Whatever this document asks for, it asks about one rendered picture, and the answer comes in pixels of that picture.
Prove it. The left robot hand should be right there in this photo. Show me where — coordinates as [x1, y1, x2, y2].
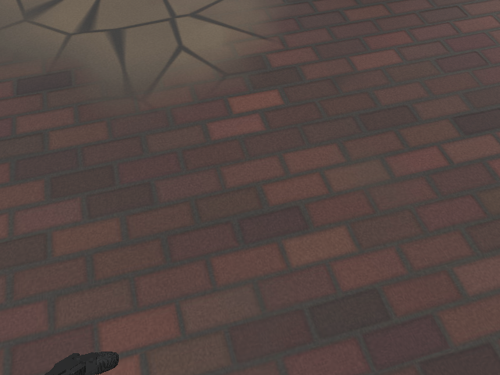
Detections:
[45, 352, 119, 375]

